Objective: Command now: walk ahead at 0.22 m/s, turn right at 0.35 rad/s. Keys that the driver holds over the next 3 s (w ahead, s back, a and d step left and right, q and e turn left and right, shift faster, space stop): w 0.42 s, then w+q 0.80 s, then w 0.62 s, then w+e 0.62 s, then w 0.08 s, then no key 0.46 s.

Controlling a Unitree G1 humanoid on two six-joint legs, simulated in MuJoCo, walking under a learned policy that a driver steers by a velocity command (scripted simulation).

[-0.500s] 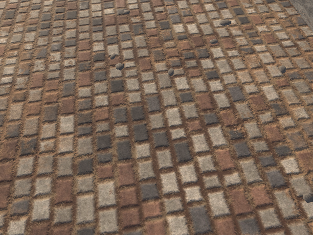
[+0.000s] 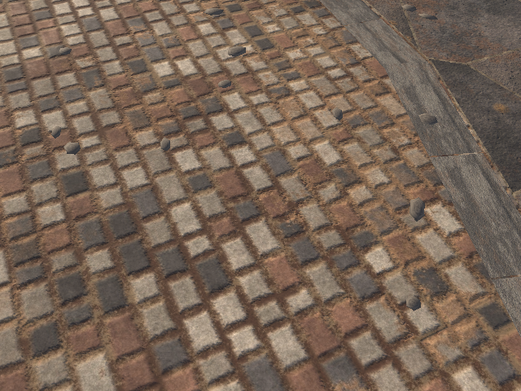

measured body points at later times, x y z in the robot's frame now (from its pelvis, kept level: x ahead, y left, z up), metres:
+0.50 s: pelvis +0.14 -0.07 +0.01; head +0.15 -0.09 +0.45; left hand +0.26 +0.19 -0.10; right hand +0.20 -0.35 -0.13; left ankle +0.10 +0.09 -0.66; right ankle +0.12 -0.16 -0.74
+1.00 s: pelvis +0.42 -0.03 -0.01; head +0.46 -0.02 +0.44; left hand +0.46 +0.26 -0.12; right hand +0.63 -0.26 -0.11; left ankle +0.47 +0.04 -0.74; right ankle +0.35 -0.20 -0.64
